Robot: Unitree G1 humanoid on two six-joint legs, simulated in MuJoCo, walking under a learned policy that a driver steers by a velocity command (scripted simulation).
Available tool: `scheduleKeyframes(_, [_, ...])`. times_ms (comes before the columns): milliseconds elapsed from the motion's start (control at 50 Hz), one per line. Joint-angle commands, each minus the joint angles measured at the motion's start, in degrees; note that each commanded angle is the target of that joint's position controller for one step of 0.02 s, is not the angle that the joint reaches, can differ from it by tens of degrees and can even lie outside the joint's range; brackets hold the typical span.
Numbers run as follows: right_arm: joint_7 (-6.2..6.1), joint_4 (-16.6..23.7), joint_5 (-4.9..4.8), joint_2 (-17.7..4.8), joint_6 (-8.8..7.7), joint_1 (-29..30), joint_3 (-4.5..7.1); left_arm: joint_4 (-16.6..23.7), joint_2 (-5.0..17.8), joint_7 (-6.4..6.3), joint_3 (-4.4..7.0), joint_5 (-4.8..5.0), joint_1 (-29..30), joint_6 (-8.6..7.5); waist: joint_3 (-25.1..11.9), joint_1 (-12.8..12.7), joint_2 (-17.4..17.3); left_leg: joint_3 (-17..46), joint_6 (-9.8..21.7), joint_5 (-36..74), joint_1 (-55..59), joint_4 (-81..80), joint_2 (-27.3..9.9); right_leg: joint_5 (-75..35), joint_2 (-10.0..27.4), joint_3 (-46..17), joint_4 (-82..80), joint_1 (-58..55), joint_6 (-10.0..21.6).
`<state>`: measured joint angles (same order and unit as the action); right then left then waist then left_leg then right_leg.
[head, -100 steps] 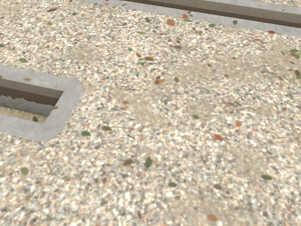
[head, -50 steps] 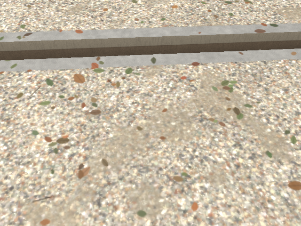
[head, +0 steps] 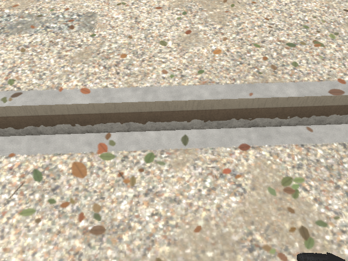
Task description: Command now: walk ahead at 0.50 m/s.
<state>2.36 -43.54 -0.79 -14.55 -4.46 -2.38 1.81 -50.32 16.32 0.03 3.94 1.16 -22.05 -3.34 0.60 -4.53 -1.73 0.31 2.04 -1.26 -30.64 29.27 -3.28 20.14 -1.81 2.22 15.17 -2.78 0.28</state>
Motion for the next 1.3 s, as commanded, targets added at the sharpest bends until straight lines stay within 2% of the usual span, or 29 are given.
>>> scheduleKeyframes(20, [-0.42,-0.1,0.23,-10.3,-1.06,-10.6,3.96,2.3,8.7,-0.66,1.77,-0.08,1.8,0.35,-6.4,9.0,5.3,-2.3,3.7,-2.0,18.2,-2.0,2.3,-41.1,12.3,-4.0,15.0,3.5,6.8])
scheduleKeyframes(40, [-1.0,-1.9,0.85,-14.8,-0.92,-20.9,5.18,3.7,5.7,-0.85,0.4,-1.45,1.1,0.33,-15.4,12.2,-1.8,9.7,7.6,0.5,35.5,-0.3,-8.3,-26.2,8.5,-1.0,33.4,14.8,4.4])
scheduleKeyframes(60, [-0.66,-3.2,0.69,-18.1,-0.59,-23.1,5.81,4.1,-0.5,-0.3,-1.3,-1.15,-5.8,-0.88,-20.8,8.3,-17.1,36.1,16.1,-13.0,52.4,-7.2,-18.7,10.5,-1.9,-2.4,51.1,37.6,0.9])
scheduleKeyframes(80, [-0.56,-2.5,-0.02,-12.3,-0.64,-22.5,4.27,3.4,5.5,0.01,-0.1,-0.11,-2.0,-1.98,-18.7,10.9,-10.4,39.0,14.5,-21.3,50.9,-11.3,-17.7,13.7,0.8,-9.5,57.5,44.1,1.6])
scheduleKeyframes(100, [-0.73,-1.9,0.12,-10.4,-0.73,-18.5,3.58,5.1,7.9,0.31,0.61,1.1,3.2,-2.67,-11.2,10.3,-7.4,31.4,12.3,-20.3,44.3,-12.4,-16.2,8.6,3.5,-8.4,58.0,47.5,2.4])
scheduleKeyframes(120, [-0.78,-1.1,0.51,-9.6,-0.69,-14.4,3.25,5.6,7.4,0.04,0.48,0.87,6.0,-2.83,-7.0,8.7,-2.9,25.6,11.2,-15.0,36.7,-13.5,-14.2,3.3,6.4,-6.7,55.7,45.8,2.4])
scheduleKeyframes(160, [-0.7,-0.7,1.5,-7.0,-0.93,-10.5,2.48,5.6,6.4,-0.11,0.85,-0.24,6.4,-2.13,-3.4,5.4,-3.3,18.7,10.7,-6.5,26.3,-16.8,-11.2,-2.5,9.4,-6.8,50.7,40.2,1.9])
scheduleKeyframes(260, [-1.39,-2.7,0.89,-8.9,-1.67,-12.1,3.08,6.3,3.7,-0.53,0.47,-0.94,9.4,-0.27,-0.2,4.5,-1.7,10.9,12.1,0.8,21.9,-22.3,-9.9,-10.9,10.4,-5.8,40.4,41.3,-0.7])
scheduleKeyframes(360, [-2.29,-4.9,0.3,-9.9,-0.99,-15.8,3.17,8.1,2.0,0.28,-0.24,-0.78,18.1,-0.96,1.9,7.3,-1.7,4.3,9.5,1.8,23.4,-23.1,-7.2,-24.6,8.5,-3.7,24.0,39.9,-1.1])
scheduleKeyframes(480, [-2.62,-8.1,-0.3,-10.8,0.54,-20.3,3.63,11.0,2.6,2.09,-0.55,-0.06,25.7,-1.75,4.1,9.1,-2.1,4.5,8.7,3.6,32.2,-19.3,-11.2,-21.7,6.6,-3.2,15.2,40.0,0.9])
scheduleKeyframes(520, [-2.77,-8.5,-0.59,-11.3,1.08,-19.9,3.95,10.8,4.0,2.39,-0.06,-0.15,23.8,-2.05,3.0,7.4,-2.9,5.3,7.8,9.3,34.0,-15.8,-12.0,-17.4,5.6,-2.9,13.8,35.8,2.4])
scheduleKeyframes(560, [-2.87,-8.2,-0.6,-10.9,1.68,-17.9,3.67,7.3,7.4,1.92,1.93,-0.56,11.9,-2.37,-3.8,0.8,-2.4,3.5,5.8,22.9,31.4,-2.5,-8.3,-17.0,2.5,-0.4,11.0,18.4,4.6])
scheduleKeyframes(580, [-2.89,-6.9,0.2,-8.3,1.59,-17.6,2.53,4.9,11.2,1.33,3.23,-1.42,1.2,-2.34,-12.5,-3.0,1.4,1.3,3.7,13.7,21.1,12.8,-4.8,-19.1,9.7,-7.3,13.8,0.4,7.7])
scheduleKeyframes(600, [-2.62,-5.8,0.42,-1.3,0.44,-24.5,0.52,3.8,16.8,0.98,4.51,-1.82,-3.4,-1.8,-20.3,-0.7,16.1,-1.2,-0.8,-18.2,-2.3,34.8,5.3,-11.7,24.4,-31.8,10.1,-20.6,16.1])
scheduleKeyframes(620, [-2.38,-7.1,-0.88,-5.4,-0.57,-23.5,1.41,3.8,11.3,1.1,3.05,-1.19,-4.0,-1.62,-23.2,-2.5,15.1,7.0,-0.7,-32.4,-8.7,43.4,5.0,-2.6,26.2,-41.7,3.7,-19.8,17.3])
scheduleKeyframes(640, [-2.36,-5.8,-2.35,-9.6,-0.95,-18.9,2.74,4.3,8.3,0.99,1.99,-1.04,0.4,-1.79,-13.3,-1.9,11.6,7.2,0.1,-29.3,-13.1,46.2,2.0,-0.6,24.3,-33.3,2.4,-12.3,14.4])
scheduleKeyframes(680, [-2.91,-4.9,-1.7,-8.8,-0.43,-14.5,3.15,4.8,4.0,1.11,0.79,-1.27,8.1,-2.13,-4.3,1.2,7.3,5.4,0.3,-20.1,-10.2,41.3,-2.8,-4.8,19.6,-20.5,-1.5,2.8,11.0])
scheduleKeyframes(720, [-3.06,-5.7,-1.47,-6.4,1.2,-16.7,3.49,4.4,2.3,1.15,0.46,-1.91,11.2,-2.8,-1.8,4.1,8.5,6.1,0.2,-15.5,-4.4,37.9,-4.7,-9.5,17.1,-13.2,-5.2,10.3,9.7])
scheduleKeyframes(860, [-2.6,-2.8,-0.35,-3.2,2.97,-11.0,3.45,1.6,5.2,-0.69,1.71,-2.44,9.3,-3.08,2.1,4.5,5.0,5.5,-0.9,1.2,-8.6,22.7,-4.1,-24.4,16.0,1.7,-7.4,9.9,9.4])
scheduleKeyframes(1020, [0.25,4.0,-0.55,-2.0,3.29,1.9,2.31,-0.9,7.8,-1.43,2.89,-0.37,3.3,-0.18,6.8,0.6,3.9,-2.2,2.0,-2.0,-11.8,8.8,-2.4,-32.6,19.7,8.2,-3.4,-2.8,8.2])
scheduleKeyframes(1080, [1.02,4.7,-0.61,-4.8,3.66,-2.7,3.81,0.0,10.3,-1.69,3.45,0.38,5.6,0.84,1.7,4.8,6.5,-7.1,4.9,-10.1,0.2,8.3,2.7,-58.3,19.2,10.8,7.3,-4.3,6.4])
scheduleKeyframes(1120, [-0.03,0.8,-0.99,-10.6,4.05,-18.9,7.1,0.5,10.8,-1.7,3.24,0.92,7.9,1.16,-7.2,13.9,4.9,-6.6,8.5,-7.1,24.8,2.6,7.0,-56.5,15.5,12.8,29.5,4.5,3.0])
scheduleKeyframes(1140, [-1.52,-0.9,-1.11,-16.1,4.63,-25.0,8.48,1.8,5.7,-1.32,1.72,-1.32,6.8,0.34,-11.1,13.6,-6.3,11.6,12.3,-6.0,40.4,1.3,-4.0,-18.7,10.6,12.2,49.0,21.3,0.3])
scheduleKeyframes(1160, [-0.97,1.0,-0.83,-18.6,3.45,-21.5,8.12,5.4,1.1,-0.42,0.08,-1.31,4.2,-1.7,-19.0,8.0,-13.3,46.5,24.2,-19.5,53.3,-10.0,-15.9,14.7,-1.2,0.2,65.6,41.3,-2.1])
scheduleKeyframes(1180, [-0.29,1.2,-0.41,-13.2,2.63,-22.0,6.74,6.1,5.8,0.41,1.08,1.21,10.8,-3.83,-17.4,11.7,-4.5,45.2,21.2,-21.8,52.3,-14.7,-15.8,11.9,2.0,-7.9,66.6,47.4,-0.6])
scheduleKeyframes(1200, [-0.2,0.8,-0.27,-10.8,1.86,-20.3,6.09,7.2,6.2,0.67,1.16,2.34,13.4,-4.78,-9.9,10.9,-3.3,36.8,19.0,-18.7,45.7,-14.4,-14.0,7.6,4.2,-7.1,63.5,49.4,0.8])
scheduleKeyframes(1220, [-0.21,1.4,-0.43,-9.0,1.32,-16.1,5.6,6.4,6.0,0.19,1.3,1.09,13.3,-5.12,-5.0,8.0,1.4,29.5,16.8,-12.0,36.8,-14.1,-10.9,2.8,6.8,-7.0,58.0,46.7,0.9])
scheduleKeyframes(1240, [-0.5,1.8,-0.34,-6.6,1.09,-12.9,4.83,5.3,6.6,-0.13,1.76,-0.45,12.1,-4.62,-3.7,5.9,1.1,23.4,15.3,-6.7,30.9,-14.4,-8.6,-0.5,8.8,-6.8,53.2,42.4,0.4])
scheduleKeyframes(1300, [-1.53,2.1,0.31,-5.9,0.49,-11.9,4.16,4.2,5.6,-0.12,1.9,-1.04,10.3,-2.41,-2.3,3.8,-0.3,17.2,14.4,1.2,22.0,-17.3,-6.6,-5.0,10.3,-5.8,46.1,36.3,-1.5])
